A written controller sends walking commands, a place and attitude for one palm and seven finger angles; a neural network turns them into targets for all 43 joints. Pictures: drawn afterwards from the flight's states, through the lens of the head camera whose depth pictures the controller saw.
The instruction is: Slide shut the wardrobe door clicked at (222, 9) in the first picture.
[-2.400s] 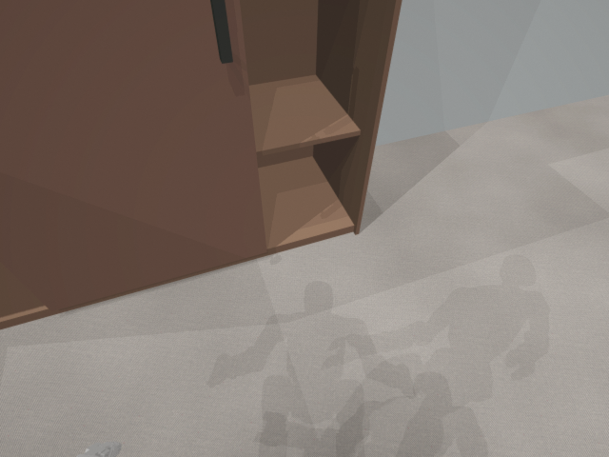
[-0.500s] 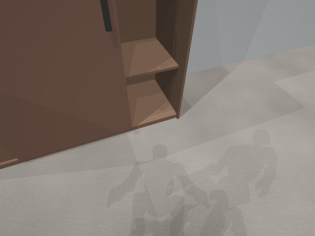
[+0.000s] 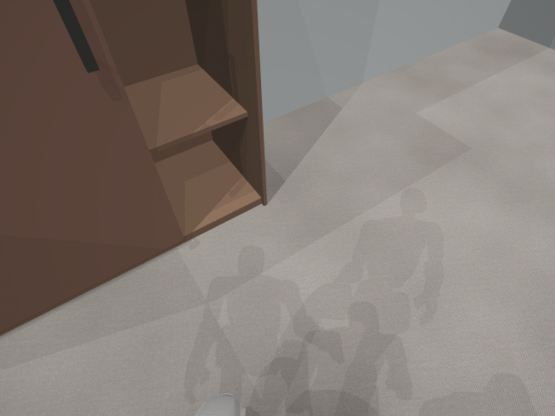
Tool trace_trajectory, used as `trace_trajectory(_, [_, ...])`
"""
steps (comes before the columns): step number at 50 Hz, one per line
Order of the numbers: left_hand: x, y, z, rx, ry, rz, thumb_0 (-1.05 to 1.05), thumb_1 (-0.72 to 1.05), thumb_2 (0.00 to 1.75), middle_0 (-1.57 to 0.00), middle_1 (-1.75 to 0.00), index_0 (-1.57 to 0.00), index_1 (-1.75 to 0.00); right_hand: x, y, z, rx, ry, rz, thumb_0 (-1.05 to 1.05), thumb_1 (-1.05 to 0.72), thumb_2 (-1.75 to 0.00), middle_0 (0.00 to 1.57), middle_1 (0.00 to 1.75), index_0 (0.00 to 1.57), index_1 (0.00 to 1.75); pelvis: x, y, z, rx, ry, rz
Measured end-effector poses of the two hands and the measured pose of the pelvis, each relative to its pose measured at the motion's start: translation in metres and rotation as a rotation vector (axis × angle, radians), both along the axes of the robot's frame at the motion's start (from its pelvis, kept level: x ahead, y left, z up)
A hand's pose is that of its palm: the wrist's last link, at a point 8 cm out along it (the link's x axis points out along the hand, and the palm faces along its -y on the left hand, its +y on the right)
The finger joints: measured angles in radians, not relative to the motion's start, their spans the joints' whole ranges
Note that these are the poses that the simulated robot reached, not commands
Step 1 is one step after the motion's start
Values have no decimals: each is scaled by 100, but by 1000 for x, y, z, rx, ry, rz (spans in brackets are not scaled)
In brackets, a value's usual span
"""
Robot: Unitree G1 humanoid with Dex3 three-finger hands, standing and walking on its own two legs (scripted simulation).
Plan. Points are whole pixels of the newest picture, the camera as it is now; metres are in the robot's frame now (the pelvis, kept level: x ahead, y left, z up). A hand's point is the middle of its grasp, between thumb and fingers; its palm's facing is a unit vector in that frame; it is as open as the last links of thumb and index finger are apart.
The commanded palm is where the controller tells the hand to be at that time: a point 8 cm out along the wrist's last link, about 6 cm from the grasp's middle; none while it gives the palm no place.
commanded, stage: walk to a spot facing it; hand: left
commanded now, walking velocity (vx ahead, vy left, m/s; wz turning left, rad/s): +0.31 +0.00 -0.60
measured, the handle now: out of the picture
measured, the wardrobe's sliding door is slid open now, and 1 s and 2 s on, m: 0.40 0.40 0.40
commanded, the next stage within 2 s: none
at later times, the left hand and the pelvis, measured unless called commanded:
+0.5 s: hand (175, 314) +0.31 +0.24 -0.17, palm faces -0.28 -0.94 -0.21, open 7.4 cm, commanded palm none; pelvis +0.15 +0.07 -0.01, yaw -19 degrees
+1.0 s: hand (238, 265) +0.43 +0.14 -0.17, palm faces -0.55 -0.80 -0.22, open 7.4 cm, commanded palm none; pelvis +0.23 +0.04 -0.02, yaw -36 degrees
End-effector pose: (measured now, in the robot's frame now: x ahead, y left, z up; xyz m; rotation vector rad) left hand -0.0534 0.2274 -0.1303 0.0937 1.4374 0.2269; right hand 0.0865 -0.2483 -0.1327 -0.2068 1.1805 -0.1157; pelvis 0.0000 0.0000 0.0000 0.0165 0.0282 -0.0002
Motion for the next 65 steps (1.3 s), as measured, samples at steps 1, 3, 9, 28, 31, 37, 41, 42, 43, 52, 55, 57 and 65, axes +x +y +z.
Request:
trace_trajectory(1, [4,4,-1,-1,3,-4,0,90,89,-20,-30,-21,-30,6,2,2,-3,-10,-6,1,-90,-90,19,30,20,30,5,3,0,-3,1,-9])
trace_trajectory(3, [15,13,-3,-1,7,-11,0,90,89,-20,-30,-21,-30,22,9,5,-9,-32,-13,1,-90,-90,19,30,20,30,16,11,0,-8,3,-27])
trace_trajectory(9, [64,55,-21,-5,10,-51,0,90,89,-20,-30,-21,-30,79,43,13,-31,-149,-32,1,-90,-90,19,30,20,30,55,42,-11,-25,-1,-94])
trace_trajectory(28, [413,35,-10,-34,-291,-517,0,91,90,-19,-30,-20,-30,-40,90,-1,-34,220,-490,1,-91,-90,20,30,20,30,160,64,-10,-37,-30,-367])
trace_trajectory(31, [453,-1,-12,-50,-315,-602,0,91,90,-19,-30,-20,-30,-58,96,-9,-3,292,-565,1,-91,-90,20,30,20,30,176,54,-17,-30,-29,-409])
trace_trajectory(37, [503,-62,-19,-69,-407,-707,0,91,90,-19,-30,-20,-30,-58,90,-32,59,356,-655,1,-90,-90,20,30,20,30,199,28,-34,-27,-36,-468])
trace_trajectory(41, [501,-68,-15,-58,-363,-726,0,91,90,-20,-30,-20,-30,-14,67,-30,38,240,-669,1,-90,-90,20,30,20,30,209,24,-26,-35,-48,-516])
trace_trajectory(42, [500,-68,-14,-53,-345,-733,0,91,90,-20,-30,-20,-30,0,61,-28,31,198,-670,1,-90,-90,20,30,20,30,212,24,-24,-33,-46,-526])
trace_trajectory(43, [499,-66,-13,-50,-329,-739,0,91,89,-20,-30,-20,-30,13,55,-26,24,156,-670,1,-90,-90,20,30,20,30,214,24,-22,-31,-43,-537])
trace_trajectory(52, [508,-36,-17,-56,-264,-755,0,90,89,-20,-30,-21,-30,104,37,-3,-46,-98,-656,1,-90,-90,20,30,20,30,240,46,-18,-23,-23,-641])
trace_trajectory(55, [520,-19,-28,-63,-254,-753,0,90,89,-20,-30,-21,-30,116,44,2,-86,-128,-666,1,-90,-90,20,30,20,30,251,58,-23,-32,-16,-671])
trace_trajectory(57, [526,-10,-31,-63,-236,-759,0,90,90,-20,-30,-20,-30,116,53,8,-101,-127,-674,1,-90,-90,20,30,20,30,255,65,-22,-31,-22,-702])
trace_trajectory(65, [539,8,-21,-53,-144,-840,0,91,90,-20,-30,-20,-30,83,87,22,-105,-56,-794,1,-90,-90,20,30,20,30,268,76,-5,-61,-10,-811])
